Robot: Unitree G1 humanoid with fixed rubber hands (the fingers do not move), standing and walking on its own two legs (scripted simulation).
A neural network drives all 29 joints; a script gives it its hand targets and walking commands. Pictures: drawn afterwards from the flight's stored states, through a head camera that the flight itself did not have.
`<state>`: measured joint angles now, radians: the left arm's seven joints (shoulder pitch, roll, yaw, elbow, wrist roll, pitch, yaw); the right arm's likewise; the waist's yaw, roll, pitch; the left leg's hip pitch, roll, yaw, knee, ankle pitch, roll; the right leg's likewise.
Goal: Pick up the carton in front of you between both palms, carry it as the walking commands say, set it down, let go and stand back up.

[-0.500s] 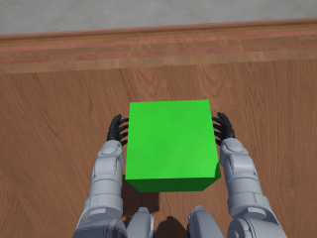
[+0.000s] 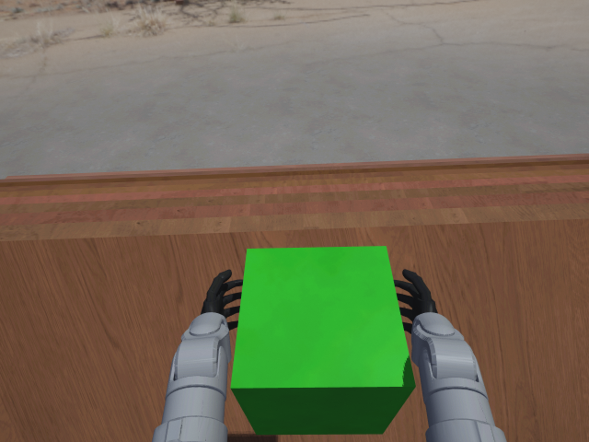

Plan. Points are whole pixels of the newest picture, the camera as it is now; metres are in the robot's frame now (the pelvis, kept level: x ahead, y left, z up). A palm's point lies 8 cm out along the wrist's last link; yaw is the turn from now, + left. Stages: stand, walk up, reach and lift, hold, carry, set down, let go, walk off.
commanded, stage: reach and lift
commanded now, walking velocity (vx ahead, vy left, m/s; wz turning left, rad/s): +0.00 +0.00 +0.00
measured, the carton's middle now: (317, 345) +0.30 +0.00 -0.05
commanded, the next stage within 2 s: hold in 1.00 s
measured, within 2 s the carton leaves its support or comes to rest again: neither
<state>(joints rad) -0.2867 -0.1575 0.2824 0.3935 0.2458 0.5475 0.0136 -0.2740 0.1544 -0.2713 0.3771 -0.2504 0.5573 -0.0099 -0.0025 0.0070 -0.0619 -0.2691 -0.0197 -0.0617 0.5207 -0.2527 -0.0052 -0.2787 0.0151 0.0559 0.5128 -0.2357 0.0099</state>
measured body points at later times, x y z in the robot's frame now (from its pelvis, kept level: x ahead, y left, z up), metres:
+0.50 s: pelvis -0.01 +0.00 +0.01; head -0.02 +0.00 +0.45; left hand +0.31 +0.15 +0.03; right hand +0.31 -0.15 +0.03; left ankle +0.01 +0.12 -0.74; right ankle +0.02 -0.13 -0.74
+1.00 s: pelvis +0.01 +0.00 +0.01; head -0.02 +0.00 +0.46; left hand +0.31 +0.15 +0.04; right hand +0.31 -0.15 +0.04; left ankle +0.01 +0.12 -0.74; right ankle +0.02 -0.13 -0.74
